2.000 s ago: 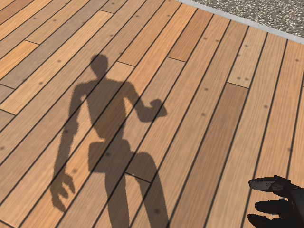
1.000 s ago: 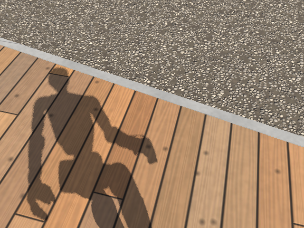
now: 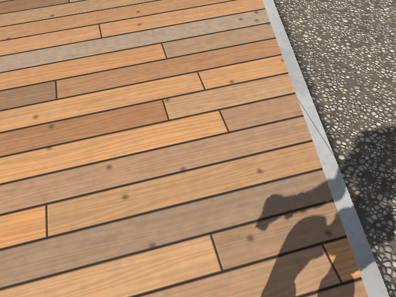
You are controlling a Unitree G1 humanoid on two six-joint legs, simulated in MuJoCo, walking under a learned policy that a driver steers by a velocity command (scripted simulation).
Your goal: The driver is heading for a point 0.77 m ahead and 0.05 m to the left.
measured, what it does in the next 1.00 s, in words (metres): walks ahead: right foot, then left foot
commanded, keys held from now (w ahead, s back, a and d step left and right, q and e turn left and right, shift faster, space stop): w+shift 0.58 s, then shift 0.42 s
